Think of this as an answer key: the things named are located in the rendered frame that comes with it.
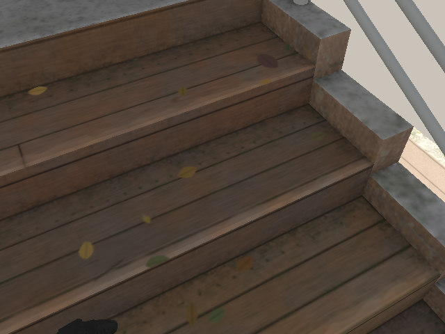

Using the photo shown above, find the left robot hand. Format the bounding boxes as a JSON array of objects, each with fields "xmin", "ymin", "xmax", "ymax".
[{"xmin": 57, "ymin": 319, "xmax": 118, "ymax": 334}]

